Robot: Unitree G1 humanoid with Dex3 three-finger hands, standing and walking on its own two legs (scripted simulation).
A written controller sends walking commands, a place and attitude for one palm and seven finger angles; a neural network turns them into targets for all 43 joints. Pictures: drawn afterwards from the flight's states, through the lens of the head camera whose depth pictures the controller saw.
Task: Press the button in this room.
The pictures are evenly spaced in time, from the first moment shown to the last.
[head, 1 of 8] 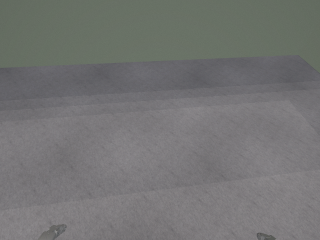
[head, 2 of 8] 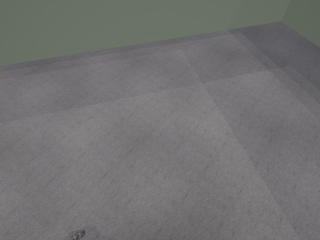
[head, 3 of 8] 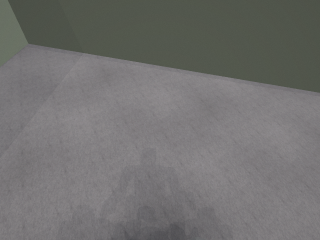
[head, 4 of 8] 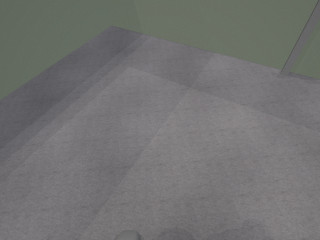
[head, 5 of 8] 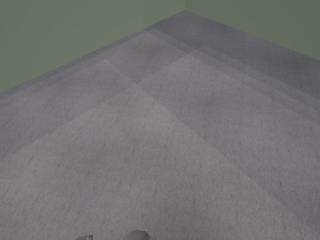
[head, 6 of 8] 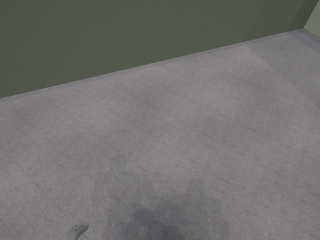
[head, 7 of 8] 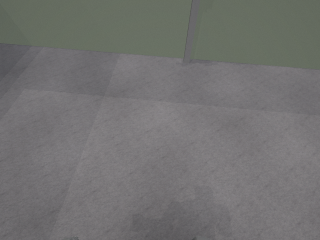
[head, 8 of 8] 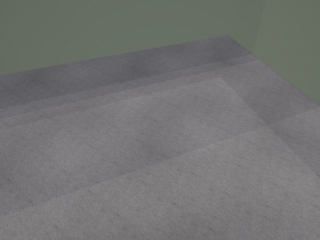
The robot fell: no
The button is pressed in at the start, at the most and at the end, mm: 0 0 0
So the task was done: no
